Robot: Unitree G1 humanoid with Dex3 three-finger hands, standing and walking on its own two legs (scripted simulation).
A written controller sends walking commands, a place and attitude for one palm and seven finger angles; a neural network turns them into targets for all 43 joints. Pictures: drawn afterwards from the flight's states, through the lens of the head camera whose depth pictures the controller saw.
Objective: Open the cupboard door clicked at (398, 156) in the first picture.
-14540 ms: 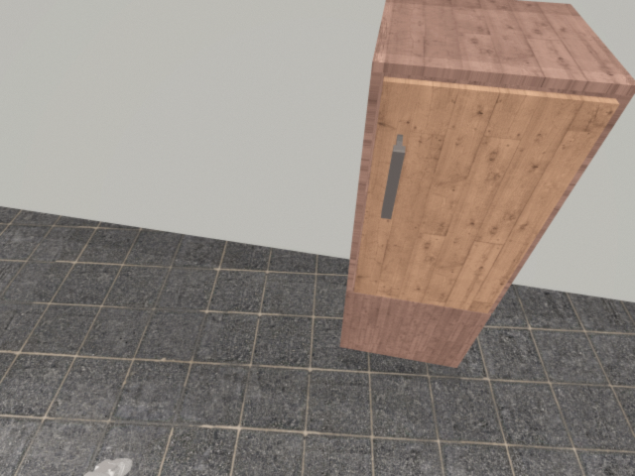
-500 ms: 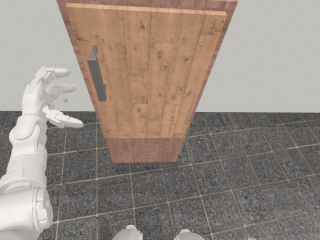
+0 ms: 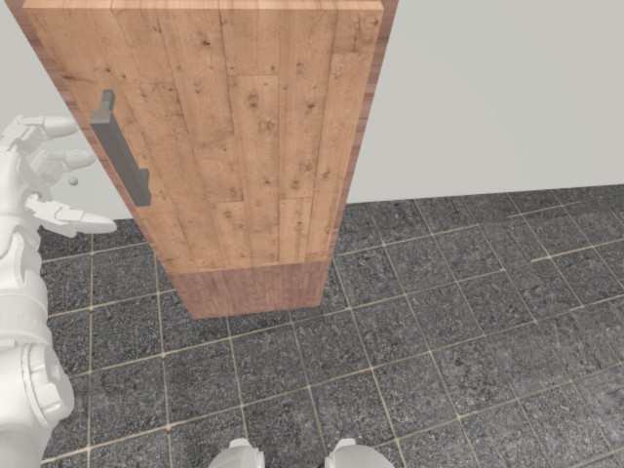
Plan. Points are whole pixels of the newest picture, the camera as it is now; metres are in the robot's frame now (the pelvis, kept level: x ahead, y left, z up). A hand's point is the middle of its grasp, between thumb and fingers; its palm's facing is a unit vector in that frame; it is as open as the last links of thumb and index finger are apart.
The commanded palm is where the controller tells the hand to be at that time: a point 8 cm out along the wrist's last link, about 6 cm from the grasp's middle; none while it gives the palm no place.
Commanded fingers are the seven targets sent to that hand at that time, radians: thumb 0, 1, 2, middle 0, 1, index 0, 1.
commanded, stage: move the hooked fingers beside the handle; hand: left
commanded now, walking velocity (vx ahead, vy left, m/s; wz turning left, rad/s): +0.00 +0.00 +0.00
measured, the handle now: (126, 152) +0.51 +0.22 +0.07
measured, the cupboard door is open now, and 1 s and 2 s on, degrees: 0 0 0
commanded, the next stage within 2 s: slide the fingers in behind the handle in 0.64 s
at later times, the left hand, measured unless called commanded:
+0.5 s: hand (77, 181) +0.45 +0.27 +0.08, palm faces +0.09 -1.00 -0.01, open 14.0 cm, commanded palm +0.42 +0.32 +0.08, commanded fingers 0.00 -0.50 0.30 -0.30 -1.20 -0.30 -1.20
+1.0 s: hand (87, 183) +0.46 +0.26 +0.07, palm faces +0.07 -1.00 +0.01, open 14.0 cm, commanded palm +0.43 +0.30 +0.08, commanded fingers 0.00 -0.50 0.30 -0.30 -1.20 -0.30 -1.20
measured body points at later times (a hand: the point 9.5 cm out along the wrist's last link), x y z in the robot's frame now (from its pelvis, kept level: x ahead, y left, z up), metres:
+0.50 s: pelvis +0.00 +0.00 +0.00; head +0.10 +0.03 +0.44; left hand +0.44 +0.32 +0.08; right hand +0.06 -0.27 -0.11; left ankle +0.01 +0.08 -0.69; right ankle +0.00 -0.09 -0.69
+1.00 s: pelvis +0.00 +0.02 +0.00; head +0.10 +0.05 +0.43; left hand +0.45 +0.31 +0.07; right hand +0.03 -0.25 -0.11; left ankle +0.01 +0.08 -0.69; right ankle +0.00 -0.09 -0.69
